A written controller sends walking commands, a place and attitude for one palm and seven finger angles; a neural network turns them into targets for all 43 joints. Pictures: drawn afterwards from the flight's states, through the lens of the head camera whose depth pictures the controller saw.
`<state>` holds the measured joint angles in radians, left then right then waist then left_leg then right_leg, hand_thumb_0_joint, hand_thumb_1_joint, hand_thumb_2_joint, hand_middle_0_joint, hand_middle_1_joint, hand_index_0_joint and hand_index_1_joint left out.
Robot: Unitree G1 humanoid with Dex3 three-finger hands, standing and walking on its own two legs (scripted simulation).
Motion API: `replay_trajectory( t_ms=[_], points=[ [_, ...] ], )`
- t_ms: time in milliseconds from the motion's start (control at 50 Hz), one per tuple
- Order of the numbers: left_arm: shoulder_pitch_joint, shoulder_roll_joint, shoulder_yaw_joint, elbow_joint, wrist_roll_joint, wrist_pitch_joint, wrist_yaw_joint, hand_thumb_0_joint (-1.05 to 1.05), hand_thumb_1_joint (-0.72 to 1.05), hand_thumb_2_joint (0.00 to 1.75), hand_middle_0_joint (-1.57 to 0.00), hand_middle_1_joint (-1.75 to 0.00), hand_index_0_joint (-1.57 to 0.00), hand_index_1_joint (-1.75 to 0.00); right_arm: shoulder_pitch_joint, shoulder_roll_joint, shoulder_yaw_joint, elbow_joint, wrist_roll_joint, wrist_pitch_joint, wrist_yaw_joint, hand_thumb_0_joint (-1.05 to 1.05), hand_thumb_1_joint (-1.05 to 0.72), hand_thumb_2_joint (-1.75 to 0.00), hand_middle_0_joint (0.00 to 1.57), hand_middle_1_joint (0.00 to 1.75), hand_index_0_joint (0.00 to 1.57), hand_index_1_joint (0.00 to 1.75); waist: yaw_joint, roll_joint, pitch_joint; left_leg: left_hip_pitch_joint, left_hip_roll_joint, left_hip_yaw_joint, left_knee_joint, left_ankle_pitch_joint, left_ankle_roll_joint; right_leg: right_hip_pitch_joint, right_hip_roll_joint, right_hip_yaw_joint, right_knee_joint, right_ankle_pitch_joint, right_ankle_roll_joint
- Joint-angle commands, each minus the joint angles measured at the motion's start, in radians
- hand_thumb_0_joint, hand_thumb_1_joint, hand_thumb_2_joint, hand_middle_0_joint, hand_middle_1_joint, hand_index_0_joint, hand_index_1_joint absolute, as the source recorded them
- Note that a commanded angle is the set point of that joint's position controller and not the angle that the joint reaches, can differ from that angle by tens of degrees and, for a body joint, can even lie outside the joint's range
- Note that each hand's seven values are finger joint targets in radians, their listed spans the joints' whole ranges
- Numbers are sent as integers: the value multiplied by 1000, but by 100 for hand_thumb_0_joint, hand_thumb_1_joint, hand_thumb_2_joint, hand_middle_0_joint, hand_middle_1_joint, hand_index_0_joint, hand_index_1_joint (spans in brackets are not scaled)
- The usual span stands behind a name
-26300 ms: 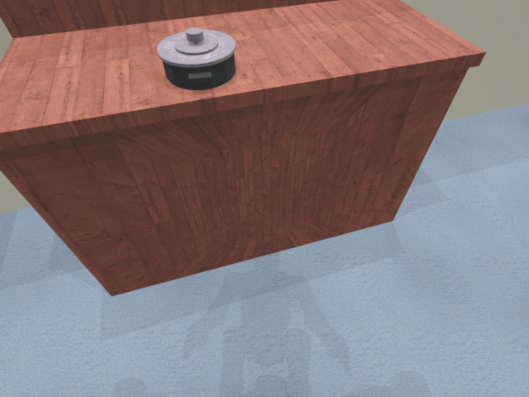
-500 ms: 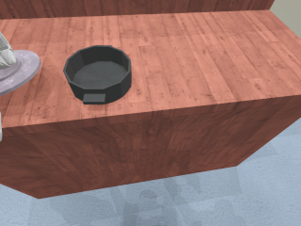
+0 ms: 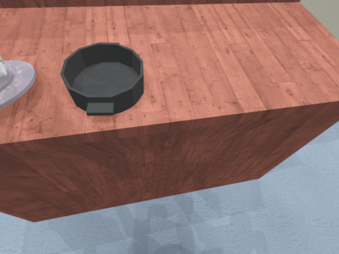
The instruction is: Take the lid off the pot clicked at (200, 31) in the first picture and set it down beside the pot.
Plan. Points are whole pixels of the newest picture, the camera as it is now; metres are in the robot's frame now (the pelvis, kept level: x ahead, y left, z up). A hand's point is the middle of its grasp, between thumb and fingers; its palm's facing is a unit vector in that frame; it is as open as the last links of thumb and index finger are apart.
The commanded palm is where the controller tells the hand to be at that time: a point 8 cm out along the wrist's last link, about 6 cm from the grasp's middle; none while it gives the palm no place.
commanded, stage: lower the lid onto the table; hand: left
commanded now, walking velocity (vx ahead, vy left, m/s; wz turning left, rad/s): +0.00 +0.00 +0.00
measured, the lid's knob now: out of the picture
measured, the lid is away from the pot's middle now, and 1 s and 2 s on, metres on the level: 0.24 0.25 0.25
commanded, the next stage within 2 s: open the fingers wide in 0.32 s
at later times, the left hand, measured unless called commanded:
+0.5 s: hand out of the picture +0.46 +0.34 +0.14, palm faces -0.43 -0.19 -0.88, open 3.5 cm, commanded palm +0.48 +0.34 +0.20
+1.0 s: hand out of the picture +0.44 +0.34 +0.14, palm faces -0.40 -0.14 -0.90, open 6.5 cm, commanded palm +0.47 +0.33 +0.20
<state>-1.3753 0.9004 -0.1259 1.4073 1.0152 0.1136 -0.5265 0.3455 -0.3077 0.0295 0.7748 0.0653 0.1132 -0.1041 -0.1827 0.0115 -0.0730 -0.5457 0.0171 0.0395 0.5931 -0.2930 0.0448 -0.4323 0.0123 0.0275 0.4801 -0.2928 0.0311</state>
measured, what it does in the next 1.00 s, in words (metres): stands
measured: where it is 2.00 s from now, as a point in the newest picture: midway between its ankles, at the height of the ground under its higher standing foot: outside the picture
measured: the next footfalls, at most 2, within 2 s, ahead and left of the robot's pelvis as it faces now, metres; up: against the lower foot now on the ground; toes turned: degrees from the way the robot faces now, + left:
none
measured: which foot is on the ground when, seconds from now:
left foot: down 0.00-1.00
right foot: down 0.00-1.00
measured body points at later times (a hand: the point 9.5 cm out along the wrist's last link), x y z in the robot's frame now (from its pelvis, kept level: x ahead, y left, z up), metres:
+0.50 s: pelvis -0.01 +0.01 -0.01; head +0.07 +0.02 +0.43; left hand +0.48 +0.34 +0.19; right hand -0.03 -0.28 -0.12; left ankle -0.01 +0.09 -0.73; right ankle -0.05 -0.15 -0.73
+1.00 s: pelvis -0.02 +0.01 -0.01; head +0.05 +0.02 +0.44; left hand +0.46 +0.34 +0.19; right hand +0.01 -0.28 -0.12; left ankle -0.01 +0.09 -0.73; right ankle -0.05 -0.15 -0.73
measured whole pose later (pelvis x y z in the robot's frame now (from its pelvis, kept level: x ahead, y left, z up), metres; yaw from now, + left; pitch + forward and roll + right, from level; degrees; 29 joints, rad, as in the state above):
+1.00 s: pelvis -0.02 +0.01 -0.01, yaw +1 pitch +12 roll -3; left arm -1.17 0.84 -0.10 1.20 0.99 -0.04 -0.45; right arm 0.30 -0.30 0.02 0.70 0.08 0.19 -0.10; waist -0.13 0.02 -0.08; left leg -0.58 0.01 0.02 0.66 -0.29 0.06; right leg -0.47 0.00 0.01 0.55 -0.30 0.03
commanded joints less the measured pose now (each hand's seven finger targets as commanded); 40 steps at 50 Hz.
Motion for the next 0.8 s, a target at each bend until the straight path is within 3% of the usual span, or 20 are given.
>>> replay_trajectory(
  t_ms=[0,140,200,220,240,280,300,360,380,400,420,440,480,520,600,620,640,700,740,780],
  points=[
    [-528,286,41,-253,20,-19,45,0,76,83,-74,-120,-117,-120,121,-206,-69,-50,-4,-8,-13,0,-90,-90,20,30,20,30,15,200,-483,479,-24,-23,42,622,16,-11,67,-56,6,412,-45],
    [-481,253,22,-193,16,-25,46,0,76,83,-74,-120,-117,-120,133,-202,-65,-52,-2,-2,-13,0,-90,-90,20,30,20,30,1,159,-424,427,-23,-29,49,548,19,-50,71,-66,13,369,-45],
    [-523,252,26,-250,16,-31,52,0,76,83,-74,-120,-117,-120,136,-206,-72,-50,-4,0,-12,0,-90,-90,20,30,20,30,1,203,-478,481,-11,-38,58,603,11,-73,70,-67,23,366,-44],
    [-496,221,6,-205,19,-31,51,0,76,83,-74,-120,-117,-120,142,-199,-70,-49,-3,-2,-11,0,-90,-90,20,30,20,30,-1,211,-456,473,-17,-39,67,614,13,-90,75,-69,25,365,-47],
    [-452,224,13,-156,18,-31,49,0,76,83,-74,-120,-117,-120,143,-200,-65,-50,-4,-1,-11,0,-90,-90,20,30,20,30,-4,154,-411,426,-20,-37,67,564,14,-93,77,-74,27,348,-46],
    [-454,212,2,-168,9,-36,47,0,76,83,-74,-120,-117,-120,133,-202,-60,-56,-1,0,-13,0,-90,-90,20,30,20,30,-5,140,-409,409,-21,-33,56,520,15,-88,74,-75,30,327,-49],
    [-494,207,-4,-197,12,-33,51,0,76,83,-74,-120,-117,-120,137,-206,-66,-51,-3,5,-11,0,-90,-90,20,30,20,30,-8,192,-419,426,-14,-39,54,511,11,-113,71,-74,28,310,-48],
    [-446,187,-12,-116,13,-32,53,0,76,83,-74,-120,-117,-120,142,-205,-59,-53,-3,2,-14,0,-90,-90,20,30,20,30,-19,129,-365,370,-20,-42,51,411,16,-131,74,-78,29,263,-51],
    [-453,198,-6,-144,6,-41,53,0,76,83,-74,-120,-117,-120,137,-208,-54,-52,-3,1,-17,0,-90,-90,20,30,20,30,-13,132,-376,374,-18,-40,47,417,15,-122,73,-79,35,264,-53],
    [-269,234,87,-225,10,-50,62,0,76,83,-74,-120,-117,-120,132,-191,-74,-109,-4,8,5,0,-90,-90,20,30,20,30,63,143,-468,392,-34,-54,55,506,6,-55,71,-82,59,289,-62],
    [-238,289,141,-412,32,-118,87,0,74,82,-72,-119,-115,-119,128,-191,-83,-130,-14,26,5,0,-90,-90,20,30,20,30,70,156,-525,432,-18,-45,74,612,0,-53,73,-76,66,337,-66],
    [-230,257,120,-398,36,-134,97,0,72,81,-71,-119,-113,-119,115,-183,-85,-138,-13,40,2,0,-90,-90,20,30,20,30,57,186,-512,443,-19,-37,84,622,3,-75,72,-71,58,326,-63],
    [-262,199,76,-424,3,-155,89,0,69,79,-69,-118,-108,-118,103,-183,-88,-130,-2,59,-2,0,-90,-90,20,30,20,30,35,119,-431,412,-13,-35,65,536,13,-84,69,-75,35,292,-59],
    [-315,317,160,-490,-10,-171,100,0,66,77,-67,-117,-104,-117,99,-192,-92,-142,1,74,-9,0,-90,-90,20,30,20,30,39,146,-472,419,-22,-38,57,471,21,-56,66,-65,29,279,-62],
    [-265,291,140,-429,-10,-176,104,0,58,75,-63,-113,-95,-114,84,-186,-85,-135,6,83,-6,0,-90,-90,20,30,20,30,42,182,-411,410,-21,-34,52,450,14,-89,67,-70,26,247,-67],
    [-258,247,104,-403,-7,-174,104,0,56,75,-62,-112,-93,-113,78,-183,-81,-132,7,82,-5,0,-90,-90,20,30,20,30,34,180,-361,391,-22,-33,48,422,14,-112,68,-75,22,232,-71],
    [-252,259,115,-394,-7,-173,108,0,54,75,-61,-112,-91,-112,77,-184,-80,-131,7,83,-4,0,-90,-90,20,30,20,30,37,151,-353,374,-21,-34,41,379,15,-102,67,-74,19,217,-70],
    [-322,256,111,-495,-6,-181,118,0,48,74,-58,-109,-85,-109,70,-181,-85,-138,5,78,-5,0,-90,-90,20,30,20,30,44,236,-454,476,-14,-50,49,480,11,-107,68,-71,25,234,-72],
    [-253,227,102,-396,-14,-174,113,0,44,74,-57,-106,-82,-107,70,-180,-80,-134,8,76,-7,0,-90,-90,20,30,20,30,34,146,-378,410,-20,-45,46,432,16,-106,69,-75,21,231,-70],
    [-269,207,81,-410,-31,-171,108,0,39,74,-55,-104,-78,-104,57,-185,-74,-132,11,72,-10,0,-90,-90,20,30,20,30,35,125,-371,400,-19,-38,30,399,18,-90,63,-76,19,230,-71]
  ],
)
